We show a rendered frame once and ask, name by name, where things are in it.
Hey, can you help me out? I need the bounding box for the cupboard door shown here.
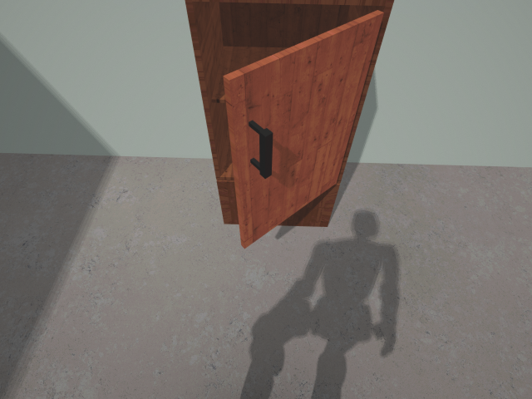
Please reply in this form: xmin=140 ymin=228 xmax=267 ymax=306
xmin=223 ymin=10 xmax=384 ymax=249

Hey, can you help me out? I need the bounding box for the handle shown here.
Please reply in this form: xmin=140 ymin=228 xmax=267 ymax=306
xmin=249 ymin=121 xmax=273 ymax=179

